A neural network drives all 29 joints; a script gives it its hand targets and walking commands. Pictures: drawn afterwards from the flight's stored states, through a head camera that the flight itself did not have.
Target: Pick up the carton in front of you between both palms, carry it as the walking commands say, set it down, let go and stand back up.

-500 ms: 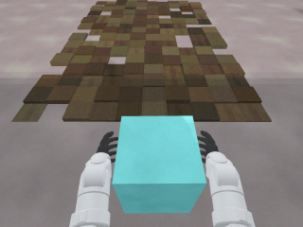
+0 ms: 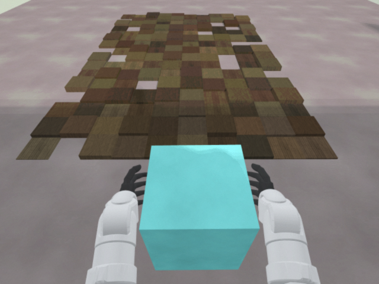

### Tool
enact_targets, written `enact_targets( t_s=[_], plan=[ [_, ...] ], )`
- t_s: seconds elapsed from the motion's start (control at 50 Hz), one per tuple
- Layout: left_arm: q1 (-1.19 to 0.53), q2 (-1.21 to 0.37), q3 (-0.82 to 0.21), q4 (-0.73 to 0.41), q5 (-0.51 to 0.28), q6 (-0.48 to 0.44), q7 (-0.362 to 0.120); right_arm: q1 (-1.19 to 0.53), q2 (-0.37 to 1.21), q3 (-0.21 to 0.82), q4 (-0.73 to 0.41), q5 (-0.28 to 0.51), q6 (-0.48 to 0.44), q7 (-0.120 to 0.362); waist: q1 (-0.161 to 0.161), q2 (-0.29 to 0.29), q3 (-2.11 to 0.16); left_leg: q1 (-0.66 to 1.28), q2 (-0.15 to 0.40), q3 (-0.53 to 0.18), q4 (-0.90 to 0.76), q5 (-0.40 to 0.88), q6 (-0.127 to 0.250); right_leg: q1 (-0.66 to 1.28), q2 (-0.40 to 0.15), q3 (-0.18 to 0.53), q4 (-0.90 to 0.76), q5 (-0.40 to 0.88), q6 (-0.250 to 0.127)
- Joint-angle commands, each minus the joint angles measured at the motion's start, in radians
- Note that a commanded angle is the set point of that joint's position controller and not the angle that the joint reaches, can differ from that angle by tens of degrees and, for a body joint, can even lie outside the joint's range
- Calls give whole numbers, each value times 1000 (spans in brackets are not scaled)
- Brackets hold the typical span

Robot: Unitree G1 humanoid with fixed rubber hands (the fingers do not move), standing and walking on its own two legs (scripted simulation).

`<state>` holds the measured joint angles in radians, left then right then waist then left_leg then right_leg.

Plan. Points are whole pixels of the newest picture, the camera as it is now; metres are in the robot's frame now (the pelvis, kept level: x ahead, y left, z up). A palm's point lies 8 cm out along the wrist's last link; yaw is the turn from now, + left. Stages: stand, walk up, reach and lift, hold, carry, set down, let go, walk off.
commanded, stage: hold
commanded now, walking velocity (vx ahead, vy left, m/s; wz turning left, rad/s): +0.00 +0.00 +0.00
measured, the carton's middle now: (196, 209) +0.29 +0.00 -0.03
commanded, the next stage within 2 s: carry in 1.06 s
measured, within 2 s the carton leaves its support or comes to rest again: neither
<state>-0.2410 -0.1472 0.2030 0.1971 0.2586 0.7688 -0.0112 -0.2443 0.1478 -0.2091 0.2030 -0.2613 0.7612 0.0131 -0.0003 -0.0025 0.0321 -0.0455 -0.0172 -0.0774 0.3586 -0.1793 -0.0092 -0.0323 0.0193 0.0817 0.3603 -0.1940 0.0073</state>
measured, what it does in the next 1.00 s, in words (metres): stands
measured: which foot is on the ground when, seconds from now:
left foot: down 0.00-1.00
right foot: down 0.00-1.00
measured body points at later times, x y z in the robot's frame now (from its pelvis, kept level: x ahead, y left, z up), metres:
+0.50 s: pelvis +0.00 +0.00 +0.00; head -0.04 +0.00 +0.45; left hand +0.30 +0.15 +0.04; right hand +0.30 -0.15 +0.04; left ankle +0.02 +0.13 -0.75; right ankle +0.01 -0.13 -0.75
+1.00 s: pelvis +0.00 +0.00 +0.00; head -0.03 +0.00 +0.45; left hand +0.30 +0.15 +0.04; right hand +0.30 -0.15 +0.04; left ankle +0.02 +0.13 -0.75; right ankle +0.01 -0.13 -0.75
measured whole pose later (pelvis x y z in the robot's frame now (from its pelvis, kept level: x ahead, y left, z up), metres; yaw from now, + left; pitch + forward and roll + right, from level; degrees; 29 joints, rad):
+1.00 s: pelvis +0.00 +0.00 +0.00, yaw +0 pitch -7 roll +0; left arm -0.23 -0.15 0.19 0.17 0.26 0.77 -0.01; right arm -0.23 0.15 -0.20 0.18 -0.26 0.77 0.01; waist 0.00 0.00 0.04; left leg -0.05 -0.02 -0.08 0.36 -0.18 -0.01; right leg -0.03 0.02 0.08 0.36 -0.20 0.01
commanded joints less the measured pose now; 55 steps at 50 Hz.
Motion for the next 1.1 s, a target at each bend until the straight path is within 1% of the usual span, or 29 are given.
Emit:
enact_targets(
  t_s=[0.0, 0.08, 0.2, 0.3, 0.48, 0.66, 0.8, 1.02, 1.04, 1.06, 1.08],
  plan=[
    [-498, -894, -529, -51, -237, -36, -217, -496, 891, 531, -45, 235, -31, 222, 2, 1, -184, 33, -71, 13, -46, 57, 5, -22, 68, -12, -58, 61, -6],
    [-533, -909, -535, -41, -241, -41, -219, -527, 900, 533, -32, 236, -37, 225, 1, 2, -205, 36, -70, 15, -38, 42, 4, -27, 68, -14, -49, 43, -6],
    [-541, -912, -525, -13, -231, -40, -220, -536, 898, 520, -4, 226, -38, 227, -1, 3, -204, 35, -68, 15, -39, 33, 4, -33, 68, -14, -49, 30, -6],
    [-529, -911, -523, -14, -228, -39, -218, -528, 896, 520, -8, 226, -37, 228, -1, 4, -214, 45, -69, 13, -40, 69, 2, -24, 70, -14, -50, 62, -5],
    [-481, -902, -531, -46, -233, -35, -212, -483, 887, 532, -45, 236, -33, 223, 1, 3, -226, 66, -73, 9, -40, 142, 0, -2, 73, -12, -50, 130, -2],
    [-443, -891, -543, -80, -243, -32, -209, -440, 882, 542, -76, 244, -29, 216, 0, 1, -226, 72, -77, 6, -40, 180, 0, 11, 74, -8, -51, 174, 2],
    [-436, -883, -547, -91, -246, -33, -208, -430, 880, 547, -88, 247, -27, 211, 0, -1, -221, 67, -78, 7, -39, 174, 2, 12, 74, -7, -51, 172, 3],
    [-458, -885, -544, -79, -243, -35, -210, -451, 882, 545, -75, 246, -29, 212, 1, 0, -212, 57, -77, 9, -38, 135, 3, -1, 72, -9, -50, 130, 1],
    [-493, -890, -554, -65, -250, -29, -211, -493, 887, 556, -68, 254, -24, 214, 3, 9, -250, -53, 109, 15, 36, -10, 10, -120, -110, -3, 19, 2, -13],
    [-495, -884, -558, -74, -265, -27, -212, -483, 890, 565, -70, 265, -20, 213, -1, 8, -254, -93, 106, -19, -3, -234, 14, -152, -103, 33, -10, -213, -20],
    [-508, -891, -582, -100, -280, -24, -211, -494, 890, 586, -100, 280, -17, 212, 3, 10, -230, -160, 97, -26, -22, -435, 20, -206, -89, 33, -17, -411, -25]
  ],
)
